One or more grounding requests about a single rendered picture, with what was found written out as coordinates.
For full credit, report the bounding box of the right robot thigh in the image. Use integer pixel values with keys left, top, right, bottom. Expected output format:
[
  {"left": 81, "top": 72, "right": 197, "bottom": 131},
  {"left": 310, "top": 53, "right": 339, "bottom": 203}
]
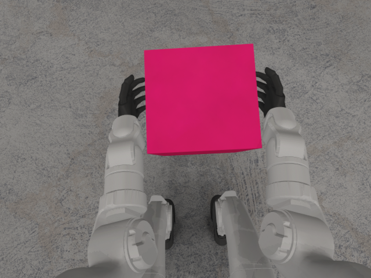
[{"left": 215, "top": 196, "right": 276, "bottom": 278}]

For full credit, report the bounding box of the left robot hand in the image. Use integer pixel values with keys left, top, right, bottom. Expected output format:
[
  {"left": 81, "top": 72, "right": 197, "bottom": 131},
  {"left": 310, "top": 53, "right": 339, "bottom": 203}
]
[{"left": 118, "top": 75, "right": 146, "bottom": 118}]

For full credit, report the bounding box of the robot thigh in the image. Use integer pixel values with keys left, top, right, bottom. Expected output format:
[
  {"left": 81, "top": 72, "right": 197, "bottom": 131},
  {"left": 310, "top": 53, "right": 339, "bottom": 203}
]
[
  {"left": 215, "top": 196, "right": 276, "bottom": 278},
  {"left": 141, "top": 201, "right": 172, "bottom": 278}
]

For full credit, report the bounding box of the carton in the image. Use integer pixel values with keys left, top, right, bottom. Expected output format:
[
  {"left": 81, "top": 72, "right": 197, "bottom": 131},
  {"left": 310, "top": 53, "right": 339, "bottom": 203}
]
[{"left": 144, "top": 43, "right": 262, "bottom": 156}]

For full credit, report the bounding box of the robot right upper arm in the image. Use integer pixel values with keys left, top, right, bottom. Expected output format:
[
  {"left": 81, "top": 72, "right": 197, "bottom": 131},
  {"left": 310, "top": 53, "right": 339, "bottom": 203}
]
[{"left": 259, "top": 208, "right": 371, "bottom": 278}]

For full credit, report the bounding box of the left robot thigh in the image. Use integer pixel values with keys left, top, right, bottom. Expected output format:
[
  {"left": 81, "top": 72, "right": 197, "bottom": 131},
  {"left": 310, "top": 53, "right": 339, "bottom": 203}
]
[{"left": 141, "top": 201, "right": 172, "bottom": 278}]

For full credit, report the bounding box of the right robot hand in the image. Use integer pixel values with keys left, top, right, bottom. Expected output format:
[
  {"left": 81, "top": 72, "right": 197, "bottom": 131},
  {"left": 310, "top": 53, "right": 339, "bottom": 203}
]
[{"left": 256, "top": 67, "right": 286, "bottom": 117}]

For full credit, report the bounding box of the right robot forearm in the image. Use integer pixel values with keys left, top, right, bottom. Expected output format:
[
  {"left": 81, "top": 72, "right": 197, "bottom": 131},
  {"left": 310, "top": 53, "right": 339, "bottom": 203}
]
[{"left": 262, "top": 107, "right": 334, "bottom": 242}]

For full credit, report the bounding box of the robot left upper arm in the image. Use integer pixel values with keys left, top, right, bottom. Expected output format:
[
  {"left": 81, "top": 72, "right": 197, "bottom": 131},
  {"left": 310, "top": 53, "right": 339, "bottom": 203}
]
[{"left": 55, "top": 217, "right": 158, "bottom": 278}]

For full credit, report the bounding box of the left robot forearm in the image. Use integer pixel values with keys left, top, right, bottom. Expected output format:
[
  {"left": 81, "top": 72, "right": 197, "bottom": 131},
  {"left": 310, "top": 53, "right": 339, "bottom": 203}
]
[{"left": 88, "top": 115, "right": 147, "bottom": 263}]

